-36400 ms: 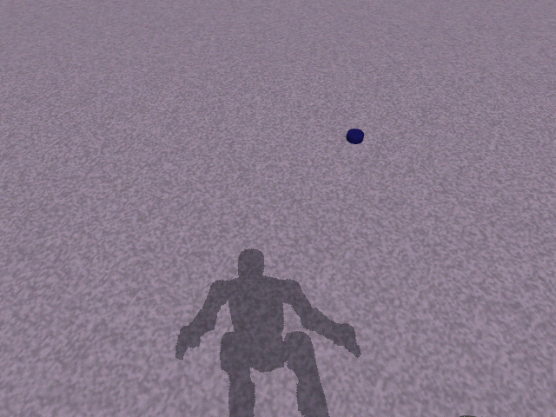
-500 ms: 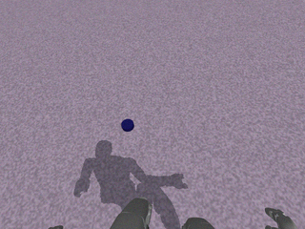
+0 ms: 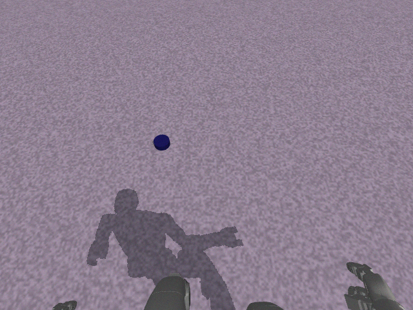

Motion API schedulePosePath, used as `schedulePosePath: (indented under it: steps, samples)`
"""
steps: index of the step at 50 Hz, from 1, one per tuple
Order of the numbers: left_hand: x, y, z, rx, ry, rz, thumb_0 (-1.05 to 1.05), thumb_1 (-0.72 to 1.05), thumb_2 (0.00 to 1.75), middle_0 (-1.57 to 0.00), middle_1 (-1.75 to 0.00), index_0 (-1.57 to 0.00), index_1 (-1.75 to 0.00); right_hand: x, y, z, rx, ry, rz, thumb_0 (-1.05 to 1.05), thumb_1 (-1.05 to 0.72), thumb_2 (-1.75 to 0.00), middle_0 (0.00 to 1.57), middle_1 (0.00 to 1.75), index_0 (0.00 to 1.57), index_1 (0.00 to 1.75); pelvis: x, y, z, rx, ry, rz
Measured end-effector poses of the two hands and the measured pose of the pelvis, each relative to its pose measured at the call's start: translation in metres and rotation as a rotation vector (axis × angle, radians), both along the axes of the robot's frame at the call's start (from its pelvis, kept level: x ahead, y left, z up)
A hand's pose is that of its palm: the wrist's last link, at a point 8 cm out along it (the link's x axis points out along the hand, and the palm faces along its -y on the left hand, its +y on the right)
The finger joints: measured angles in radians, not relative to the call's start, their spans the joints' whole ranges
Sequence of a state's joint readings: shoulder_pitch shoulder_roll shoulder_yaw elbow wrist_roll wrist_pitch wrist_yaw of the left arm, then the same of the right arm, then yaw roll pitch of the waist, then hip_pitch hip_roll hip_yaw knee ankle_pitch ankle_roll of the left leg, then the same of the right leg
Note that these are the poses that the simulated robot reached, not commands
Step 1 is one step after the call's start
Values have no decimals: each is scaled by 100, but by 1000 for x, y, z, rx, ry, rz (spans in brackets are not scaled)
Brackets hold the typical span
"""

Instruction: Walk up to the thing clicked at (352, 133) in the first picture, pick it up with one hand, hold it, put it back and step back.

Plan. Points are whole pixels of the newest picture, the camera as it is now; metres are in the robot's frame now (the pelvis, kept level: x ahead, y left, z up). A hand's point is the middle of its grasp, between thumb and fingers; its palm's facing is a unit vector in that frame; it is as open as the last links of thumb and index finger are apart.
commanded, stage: step back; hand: left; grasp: from above
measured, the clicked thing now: (161, 142) +1.00 +0.31 -0.73
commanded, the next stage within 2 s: stand in 1.10 s
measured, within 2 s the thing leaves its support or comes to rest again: neither
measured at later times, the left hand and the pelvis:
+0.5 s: hand out of the picture +0.00 +0.27 -0.13, palm faces +0.07 -0.92 -0.39, open 7.4 cm; pelvis -0.04 -0.01 +0.01, yaw +4 degrees
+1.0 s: hand out of the picture +0.06 +0.28 -0.14, palm faces +0.11 -0.93 -0.36, open 7.4 cm; pelvis +0.01 +0.00 +0.02, yaw +6 degrees
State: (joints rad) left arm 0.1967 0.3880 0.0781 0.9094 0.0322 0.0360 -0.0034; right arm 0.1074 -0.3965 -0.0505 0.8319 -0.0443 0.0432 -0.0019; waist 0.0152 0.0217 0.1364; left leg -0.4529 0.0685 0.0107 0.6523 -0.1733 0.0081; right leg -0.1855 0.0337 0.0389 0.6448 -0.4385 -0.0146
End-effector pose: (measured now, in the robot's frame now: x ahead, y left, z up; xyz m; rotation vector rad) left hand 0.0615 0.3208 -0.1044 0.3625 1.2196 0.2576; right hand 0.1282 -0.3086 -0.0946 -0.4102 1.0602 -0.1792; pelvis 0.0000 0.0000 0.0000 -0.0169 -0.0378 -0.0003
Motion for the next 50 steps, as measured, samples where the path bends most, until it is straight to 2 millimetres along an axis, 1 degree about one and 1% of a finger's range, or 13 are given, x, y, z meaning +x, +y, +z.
schedulePosePath:
  steps: [4, 7, 11, 15, 18, 22, 27, 30, 34, 37, 41, 44, 50]
  samples:
    - [-52, -16, 10, -4, 47, 39, 0, 90, 90, -20, -30, -20, -30, -32, -12, -1, 17, 45, -34, 1, -90, -89, 20, 30, 21, 30, -15, -10, 9, 25, -3, 0]
    - [-77, -19, 18, 3, 61, 72, 0, 90, 90, -20, -30, -21, -30, -55, -17, -3, 23, 89, -36, 1, -91, -89, 20, 30, 20, 30, -23, -11, 15, 40, 0, 18]
    - [-92, -14, 22, 14, 32, 100, 1, 90, 90, -21, -30, -21, -30, -81, -16, -8, 23, 166, -13, 1, -91, -89, 20, 30, 20, 30, -29, -10, 15, 39, 1, 58]
    - [-97, -2, 17, 13, 6, 121, 0, 90, 90, -21, -30, -21, -30, -88, -6, -12, 25, 196, 6, 1, -91, -89, 20, 30, 20, 30, -34, -4, 11, 44, -4, 97]
    - [-95, 1, 12, 2, 16, 114, 0, 90, 90, -20, -30, -20, -30, -86, 6, -11, 44, 152, 4, 1, -91, -89, 20, 30, 20, 30, -38, 0, 10, 59, -10, 85]
    - [-81, -1, 12, -11, 6, 84, 0, 90, 90, -20, -30, -20, -30, -82, 11, -4, 65, 91, 1, 1, -90, -89, 20, 30, 21, 30, -38, -4, 14, 50, -9, 74]
    - [-60, -13, 15, -3, -48, 57, 0, 90, 90, -20, -30, -20, -30, -74, -2, -8, 75, 74, -10, 1, -90, -89, 21, 30, 21, 30, -33, -17, 11, 36, -12, 67]
    - [-54, -22, 17, 3, -78, 64, 0, 90, 90, -20, -30, -20, -30, -66, -9, -11, 67, 95, -14, 1, -90, -89, 20, 30, 21, 30, -27, -22, 10, 16, -13, 77]
    - [-50, -28, 21, -6, -88, 90, 0, 90, 90, -20, -30, -20, -30, -55, -12, -8, 57, 119, 4, 1, -91, -89, 20, 30, 20, 30, -18, -21, 16, 22, -11, 89]
    - [-47, -26, 21, -14, -75, 100, 0, 90, 90, -20, -30, -21, -30, -46, -11, -7, 45, 141, 20, 1, -91, -89, 20, 30, 20, 30, -10, -16, 17, 23, -6, 101]
    - [-40, -13, 11, -23, -56, 117, 0, 90, 90, -21, -30, -21, -30, -34, -3, -8, 22, 155, 32, 1, -91, -89, 20, 30, 20, 30, 0, -6, 12, 23, -5, 123]
    - [-32, -5, 4, -33, -37, 125, 0, 90, 90, -20, -30, -21, -30, -24, 8, -8, 20, 148, 27, 1, -91, -89, 20, 30, 20, 30, 5, 1, 10, 33, -6, 111]
    - [-13, -3, 2, -47, -26, 104, 0, 90, 90, -20, -30, -20, -30, 5, 31, -3, 56, 112, 32, 1, -91, -89, 20, 30, 20, 30, 15, 4, 15, 5, 3, 99]
